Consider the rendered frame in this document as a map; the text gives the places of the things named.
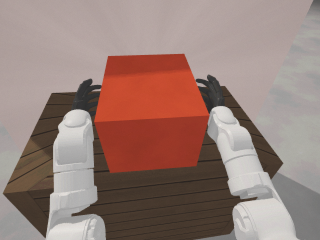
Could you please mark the left robot upper arm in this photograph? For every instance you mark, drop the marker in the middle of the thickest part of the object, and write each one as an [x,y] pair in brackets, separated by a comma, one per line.
[81,227]

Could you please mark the pedestal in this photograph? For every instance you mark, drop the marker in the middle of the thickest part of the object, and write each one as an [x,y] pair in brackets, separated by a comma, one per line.
[182,203]

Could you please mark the robot right forearm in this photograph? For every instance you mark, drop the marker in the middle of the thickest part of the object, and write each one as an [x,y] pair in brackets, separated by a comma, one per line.
[247,178]

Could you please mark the robot left forearm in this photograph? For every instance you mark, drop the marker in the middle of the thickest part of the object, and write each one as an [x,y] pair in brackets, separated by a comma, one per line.
[73,158]

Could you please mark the right robot upper arm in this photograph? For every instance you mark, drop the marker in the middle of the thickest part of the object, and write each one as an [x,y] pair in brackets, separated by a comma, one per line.
[262,219]

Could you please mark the robot left hand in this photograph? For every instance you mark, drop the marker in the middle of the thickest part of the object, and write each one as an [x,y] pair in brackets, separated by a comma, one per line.
[82,97]

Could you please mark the robot right hand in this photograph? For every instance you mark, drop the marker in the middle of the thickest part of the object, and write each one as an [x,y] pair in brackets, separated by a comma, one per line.
[215,93]

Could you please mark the carton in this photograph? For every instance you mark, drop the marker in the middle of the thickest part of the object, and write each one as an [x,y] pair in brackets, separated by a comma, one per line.
[150,113]

